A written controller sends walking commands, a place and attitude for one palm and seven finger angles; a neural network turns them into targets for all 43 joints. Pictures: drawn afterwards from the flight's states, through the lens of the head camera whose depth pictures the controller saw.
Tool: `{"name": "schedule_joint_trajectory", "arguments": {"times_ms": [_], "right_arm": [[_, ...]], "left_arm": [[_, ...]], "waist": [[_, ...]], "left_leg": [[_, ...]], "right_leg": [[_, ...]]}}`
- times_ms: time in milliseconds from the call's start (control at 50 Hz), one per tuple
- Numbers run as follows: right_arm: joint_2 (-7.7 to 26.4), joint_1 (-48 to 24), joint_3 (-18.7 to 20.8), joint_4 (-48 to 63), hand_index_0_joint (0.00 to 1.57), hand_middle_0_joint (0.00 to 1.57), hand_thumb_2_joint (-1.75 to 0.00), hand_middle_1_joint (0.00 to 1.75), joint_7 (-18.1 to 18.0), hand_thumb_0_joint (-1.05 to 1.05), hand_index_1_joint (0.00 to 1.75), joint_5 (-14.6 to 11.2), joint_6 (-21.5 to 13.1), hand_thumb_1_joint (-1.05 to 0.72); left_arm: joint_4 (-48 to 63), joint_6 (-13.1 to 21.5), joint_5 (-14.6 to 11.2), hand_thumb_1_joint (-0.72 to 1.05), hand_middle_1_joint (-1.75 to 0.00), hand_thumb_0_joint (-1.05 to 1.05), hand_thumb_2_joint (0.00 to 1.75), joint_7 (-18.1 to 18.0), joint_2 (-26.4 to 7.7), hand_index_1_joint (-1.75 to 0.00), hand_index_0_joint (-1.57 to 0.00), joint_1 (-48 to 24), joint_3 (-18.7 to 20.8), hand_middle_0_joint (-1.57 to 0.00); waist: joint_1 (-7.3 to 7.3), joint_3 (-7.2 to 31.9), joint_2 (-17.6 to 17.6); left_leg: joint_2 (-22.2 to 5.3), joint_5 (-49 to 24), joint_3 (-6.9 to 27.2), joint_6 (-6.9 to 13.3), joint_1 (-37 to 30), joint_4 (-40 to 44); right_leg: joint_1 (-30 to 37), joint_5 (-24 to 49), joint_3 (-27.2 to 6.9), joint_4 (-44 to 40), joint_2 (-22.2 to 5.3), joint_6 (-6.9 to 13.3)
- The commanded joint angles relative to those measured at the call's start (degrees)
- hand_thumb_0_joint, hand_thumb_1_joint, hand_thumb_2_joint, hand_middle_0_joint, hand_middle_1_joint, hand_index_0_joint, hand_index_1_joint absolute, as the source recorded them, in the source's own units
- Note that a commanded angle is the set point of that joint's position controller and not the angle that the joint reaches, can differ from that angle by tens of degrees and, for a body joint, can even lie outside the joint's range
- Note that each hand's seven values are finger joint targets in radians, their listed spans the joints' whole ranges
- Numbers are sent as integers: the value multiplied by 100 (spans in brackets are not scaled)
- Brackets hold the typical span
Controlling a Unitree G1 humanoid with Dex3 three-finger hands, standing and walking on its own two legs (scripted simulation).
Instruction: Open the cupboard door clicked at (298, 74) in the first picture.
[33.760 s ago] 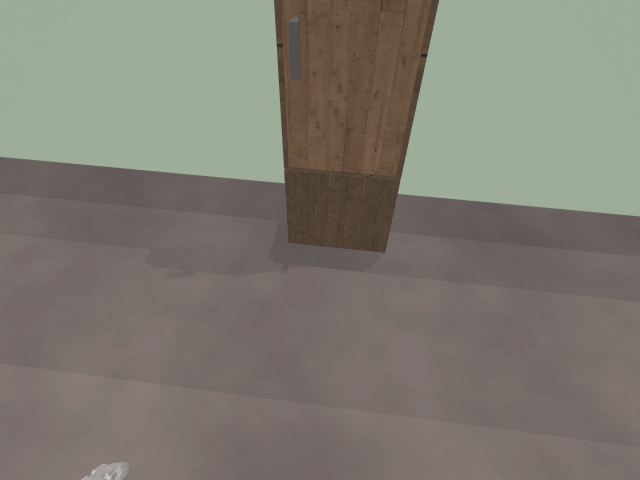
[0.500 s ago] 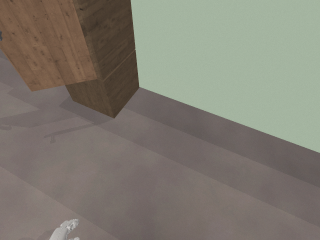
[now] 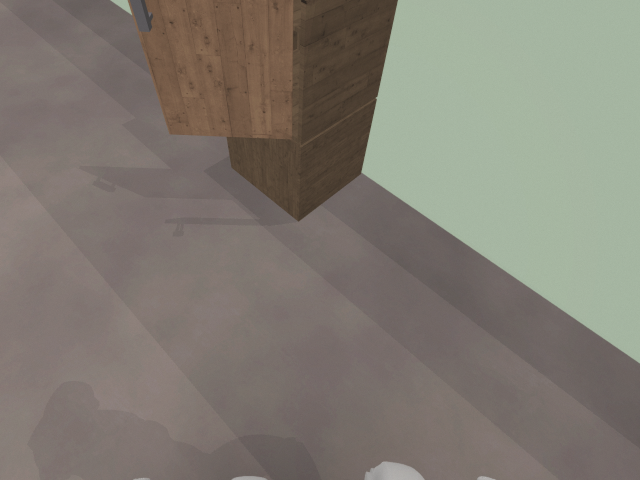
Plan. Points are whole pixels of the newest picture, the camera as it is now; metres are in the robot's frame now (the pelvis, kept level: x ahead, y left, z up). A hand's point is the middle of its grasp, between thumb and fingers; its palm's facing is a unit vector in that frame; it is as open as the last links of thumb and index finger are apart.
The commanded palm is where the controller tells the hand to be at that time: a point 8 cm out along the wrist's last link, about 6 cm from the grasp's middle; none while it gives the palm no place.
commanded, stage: turn to face it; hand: left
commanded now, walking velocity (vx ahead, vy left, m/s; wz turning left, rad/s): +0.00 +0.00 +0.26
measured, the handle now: out of the picture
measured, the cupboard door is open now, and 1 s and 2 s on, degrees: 44 44 44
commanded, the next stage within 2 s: take the last steps up to it in 0.14 s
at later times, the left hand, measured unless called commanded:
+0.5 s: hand out of the picture -0.01 +0.18 -0.18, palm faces +0.23 -0.96 -0.17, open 7.4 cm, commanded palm none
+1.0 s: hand (160, 386) +0.25 +0.25 -0.15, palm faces +0.14 -0.97 -0.20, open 7.4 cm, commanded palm none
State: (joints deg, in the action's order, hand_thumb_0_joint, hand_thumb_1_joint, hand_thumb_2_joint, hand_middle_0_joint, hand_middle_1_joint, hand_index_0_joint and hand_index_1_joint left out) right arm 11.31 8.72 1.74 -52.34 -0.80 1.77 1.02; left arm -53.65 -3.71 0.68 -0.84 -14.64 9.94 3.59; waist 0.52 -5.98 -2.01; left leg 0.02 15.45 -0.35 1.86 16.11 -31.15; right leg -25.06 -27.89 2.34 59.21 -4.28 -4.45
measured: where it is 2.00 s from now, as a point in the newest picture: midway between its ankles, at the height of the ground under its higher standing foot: (255, 377)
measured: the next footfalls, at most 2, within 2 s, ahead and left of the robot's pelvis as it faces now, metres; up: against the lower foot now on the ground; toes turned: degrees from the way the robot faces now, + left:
right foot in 0.16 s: +0.04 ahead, -0.15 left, +0.00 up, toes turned -1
left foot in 0.52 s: +0.05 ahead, +0.12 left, +0.00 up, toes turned +15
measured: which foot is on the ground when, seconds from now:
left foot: down 0.00-0.16, up 0.18-0.50, down 0.52-1.00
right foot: up 0.00-0.14, down 0.16-0.52, up 0.54-1.00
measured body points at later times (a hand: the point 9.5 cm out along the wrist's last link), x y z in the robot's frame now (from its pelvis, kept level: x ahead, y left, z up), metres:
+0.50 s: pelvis +0.01 +0.00 +0.00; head +0.03 +0.03 +0.45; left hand -0.02 +0.23 -0.16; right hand +0.13 -0.24 -0.13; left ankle +0.00 +0.11 -0.72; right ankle +0.00 -0.15 -0.74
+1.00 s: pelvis +0.14 +0.05 -0.01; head +0.16 +0.04 +0.44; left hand +0.24 +0.30 -0.14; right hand +0.08 -0.16 -0.16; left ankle +0.01 +0.11 -0.74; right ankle +0.24 -0.02 -0.73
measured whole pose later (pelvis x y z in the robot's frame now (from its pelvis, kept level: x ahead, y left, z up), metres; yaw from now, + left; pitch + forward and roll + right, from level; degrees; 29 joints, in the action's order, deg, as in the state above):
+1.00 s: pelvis +0.14 +0.05 -0.01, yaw +11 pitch -1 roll +1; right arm 7.3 26.7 0.3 -65.0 -0.7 1.9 -2.6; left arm -55.2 0.6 1.6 1.3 -10.1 4.8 2.4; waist -2.9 -3.0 0.2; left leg 2.9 23.2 -5.0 2.8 -2.1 -22.6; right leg -22.7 -13.0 6.2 35.2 -2.7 1.1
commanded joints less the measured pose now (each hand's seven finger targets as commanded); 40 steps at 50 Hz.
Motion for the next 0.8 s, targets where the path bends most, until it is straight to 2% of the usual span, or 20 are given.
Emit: {"name": "schedule_joint_trajectory", "arguments": {"times_ms": [0,60,100,120,140,160,180,200,240,340,400,460,480,500,520,540,580,620,680,780], "right_arm": [[1202,341,315,155,20,20,-90,30,-96,0,30,-10,-48,-90],[1173,100,316,163,20,20,-90,30,-64,0,30,-17,-3,-90],[1104,-55,316,162,20,20,-90,30,-37,0,30,-83,11,-90],[845,-40,294,179,20,20,-90,30,4,0,30,-145,9,-90],[497,-37,227,290,20,20,-90,30,39,0,30,-160,27,-90],[712,-213,273,343,20,20,-90,30,59,0,30,-141,103,-90],[599,-128,272,311,20,20,-90,30,116,0,30,-125,119,-90],[639,-170,319,129,20,20,-90,30,116,0,30,-78,187,-90],[615,17,303,28,20,20,-90,30,131,0,30,-79,189,-90],[409,-521,243,128,20,20,-90,30,251,0,30,-79,44,-90],[391,-545,211,186,20,20,-90,30,294,0,30,-87,-33,-90],[424,300,197,-61,20,20,-90,30,264,0,30,-75,-124,-90],[697,780,268,-192,20,20,-90,30,205,0,30,-75,-147,-90],[1259,1336,412,-293,20,20,-90,30,133,0,30,-5,-169,-90],[1501,1830,444,-348,20,20,-90,30,64,0,30,8,-151,-90],[1507,1792,428,-364,20,20,-90,30,0,0,30,13,-142,-90],[1054,1288,275,-265,20,20,-90,30,-25,0,30,6,-259,-90],[831,1029,180,-255,20,20,-90,30,-44,0,30,-17,-374,-90],[737,1327,132,-467,20,20,-90,30,-63,0,30,-41,-481,-90],[600,1717,82,-776,20,20,-90,30,-54,0,30,-47,-475,-90]], "left_arm": [[441,150,-23,90,-30,0,90,37,-238,-30,-20,-89,29,-20],[320,192,-30,90,-30,0,90,27,-232,-30,-20,217,26,-20],[176,274,-29,90,-30,0,90,-2,-317,-30,-20,612,63,-20],[148,354,32,90,-30,0,90,-43,-657,-30,-20,728,114,-20],[147,393,78,90,-30,0,90,-66,-1115,-30,-20,740,205,-20],[239,386,66,90,-30,0,90,-63,-1225,-30,-20,735,188,-20],[337,350,71,90,-30,0,90,-40,-1123,-30,-20,419,148,-20],[340,392,59,90,-30,0,90,-60,-813,-30,-20,213,116,-20],[346,420,48,90,-30,0,90,-64,-661,-30,-20,185,84,-20],[42,571,94,90,-30,0,90,-17,-833,-30,-20,962,205,-20],[-86,588,114,90,-30,0,90,31,-958,-30,-20,999,282,-20],[-101,541,85,90,-30,0,90,86,-966,-30,-20,590,319,-20],[-41,502,47,90,-30,0,90,133,-814,-30,-20,483,279,-20],[104,456,-3,90,-30,0,90,186,-401,-30,-20,411,203,-20],[390,454,43,90,-30,0,90,178,-244,-30,-20,-121,93,-20],[473,484,35,90,-30,0,90,189,-247,-30,-20,-456,106,-20],[247,481,90,90,-30,0,90,201,-182,-30,-20,-381,103,-20],[28,458,101,90,-30,0,90,249,-150,-30,-20,-21,70,-20],[-59,455,71,90,-30,0,90,233,-84,-30,-20,55,19,-20],[98,443,59,90,-30,0,90,217,23,-30,-20,-481,-63,-20]], "waist": [[-204,939,1047],[-47,846,1035],[162,888,703],[201,900,-74],[196,716,-1506],[317,587,-1347],[129,373,-987],[34,156,-1155],[-38,178,-1185],[373,419,-583],[386,379,-793],[-76,496,-586],[-304,638,189],[-575,801,1981],[-753,668,2327],[-727,450,1709],[-411,145,1121],[-136,119,793],[-90,342,507],[-204,115,618]], "left_leg": [[-1387,-2877,1208,776,-837,955],[-1303,-2372,1292,686,-371,894],[-985,-1681,1129,355,112,459],[-507,-699,735,7,693,-157],[259,1200,-38,-365,1295,-1232],[89,2020,234,-311,1113,-2396],[63,1699,262,-265,1034,-2875],[17,1322,304,-314,1296,-3336],[-119,1028,188,-401,1375,-3395],[-186,1083,-200,-474,1434,-1893],[-222,1095,-312,-421,1094,-1044],[28,275,-665,-331,-633,455],[-82,388,-417,-219,-1570,760],[-1386,1285,1508,313,-2187,1387],[-2074,1520,2401,862,-2051,1969],[-2237,1521,2410,1143,-1688,2095],[-1820,1288,2089,1000,-967,2126],[-1523,277,1397,845,-897,2195],[-1379,-1456,855,934,-1416,2022],[-1310,-1966,582,959,-1480,2068]], "right_leg": [[220,79,-15,-858,71,34],[960,463,115,-1904,245,83],[1884,1515,104,-3251,204,122],[2375,1676,-708,-3974,-510,326],[2342,2139,-2016,-4446,-1806,938],[1500,2031,-2193,-4614,-2285,1438],[981,1337,-1764,-4655,-1971,1472],[1016,1590,-1632,-4641,-1582,1314],[1294,2253,-973,-4446,-1378,1131],[2301,1830,-929,-4506,-1672,1192],[2179,1255,-926,-4509,-1839,1218],[1069,527,-240,-3899,-1480,805],[289,188,157,-3169,-1142,543],[-875,-449,834,-1509,-352,194],[-1518,-823,683,-162,-58,178],[-1765,-663,244,508,-242,297],[-1639,243,-88,957,-431,389],[-1365,877,-62,828,-456,354],[-1259,1155,28,223,-377,289],[-975,1408,221,-934,-220,297]]}}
